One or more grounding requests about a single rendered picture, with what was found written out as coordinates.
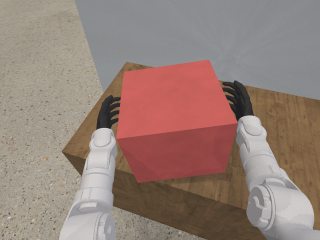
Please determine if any robot left hand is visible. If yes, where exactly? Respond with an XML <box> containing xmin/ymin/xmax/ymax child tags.
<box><xmin>96</xmin><ymin>95</ymin><xmax>121</xmax><ymax>130</ymax></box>

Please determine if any left robot upper arm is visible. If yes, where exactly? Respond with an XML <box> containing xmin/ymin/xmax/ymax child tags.
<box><xmin>59</xmin><ymin>211</ymin><xmax>117</xmax><ymax>240</ymax></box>

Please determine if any carton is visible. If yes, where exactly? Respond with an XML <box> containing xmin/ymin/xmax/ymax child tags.
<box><xmin>116</xmin><ymin>59</ymin><xmax>238</xmax><ymax>183</ymax></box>

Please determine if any right robot upper arm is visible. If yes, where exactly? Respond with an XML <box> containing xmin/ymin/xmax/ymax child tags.
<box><xmin>246</xmin><ymin>184</ymin><xmax>320</xmax><ymax>240</ymax></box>

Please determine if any left robot forearm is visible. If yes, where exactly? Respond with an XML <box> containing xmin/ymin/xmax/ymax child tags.
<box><xmin>59</xmin><ymin>128</ymin><xmax>118</xmax><ymax>240</ymax></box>

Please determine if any pedestal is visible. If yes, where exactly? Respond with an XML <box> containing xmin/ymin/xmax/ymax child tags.
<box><xmin>61</xmin><ymin>62</ymin><xmax>320</xmax><ymax>240</ymax></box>

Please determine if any right robot forearm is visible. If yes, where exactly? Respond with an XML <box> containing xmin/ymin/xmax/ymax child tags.
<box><xmin>236</xmin><ymin>115</ymin><xmax>315</xmax><ymax>227</ymax></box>

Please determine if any robot right hand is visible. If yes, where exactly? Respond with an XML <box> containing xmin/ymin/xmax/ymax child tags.
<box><xmin>222</xmin><ymin>80</ymin><xmax>254</xmax><ymax>121</ymax></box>

